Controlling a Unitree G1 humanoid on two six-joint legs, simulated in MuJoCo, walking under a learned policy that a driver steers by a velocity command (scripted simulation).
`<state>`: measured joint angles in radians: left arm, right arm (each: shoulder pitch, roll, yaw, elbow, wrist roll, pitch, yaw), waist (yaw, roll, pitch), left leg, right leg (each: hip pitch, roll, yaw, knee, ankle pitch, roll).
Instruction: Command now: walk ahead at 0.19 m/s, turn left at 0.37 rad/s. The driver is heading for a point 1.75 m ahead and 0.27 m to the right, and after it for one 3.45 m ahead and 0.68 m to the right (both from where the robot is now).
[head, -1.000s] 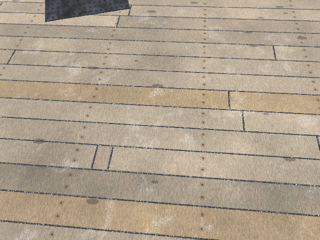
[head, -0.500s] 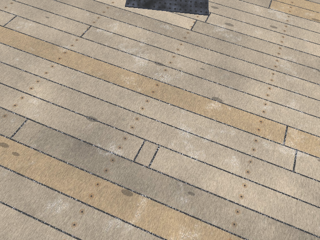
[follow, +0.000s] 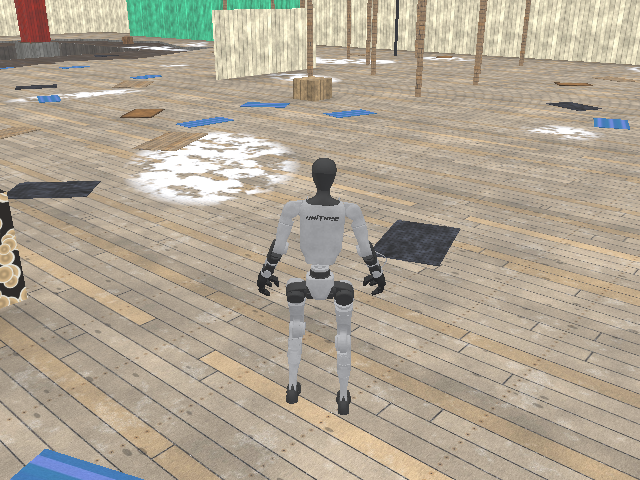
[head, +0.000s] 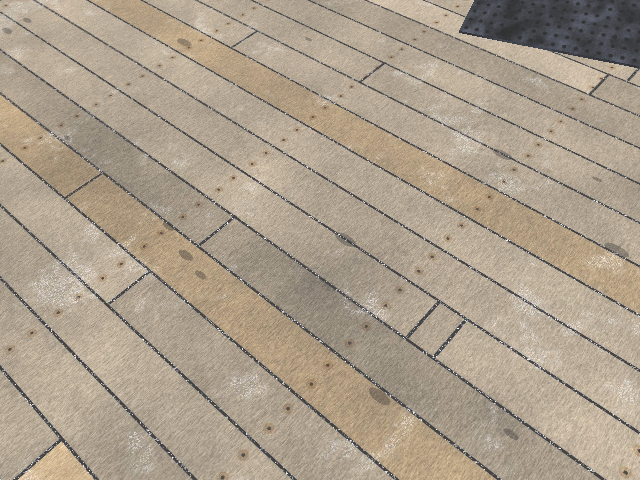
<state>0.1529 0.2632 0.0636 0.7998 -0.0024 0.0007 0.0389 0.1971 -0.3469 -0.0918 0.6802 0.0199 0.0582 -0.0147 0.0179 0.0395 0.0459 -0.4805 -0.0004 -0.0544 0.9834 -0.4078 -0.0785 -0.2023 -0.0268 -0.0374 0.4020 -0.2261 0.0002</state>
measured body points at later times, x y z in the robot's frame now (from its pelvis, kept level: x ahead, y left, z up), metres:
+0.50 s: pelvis +0.15 +0.04 -0.01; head +0.18 +0.05 +0.44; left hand +0.35 +0.29 -0.11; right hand +0.17 -0.25 -0.12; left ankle +0.01 +0.14 -0.74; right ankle +0.34 -0.10 -0.70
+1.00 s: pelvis +0.44 +0.02 +0.00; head +0.46 +0.02 +0.45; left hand +0.44 +0.30 -0.13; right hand +0.65 -0.22 -0.09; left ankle +0.61 +0.20 -0.69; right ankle +0.37 -0.08 -0.74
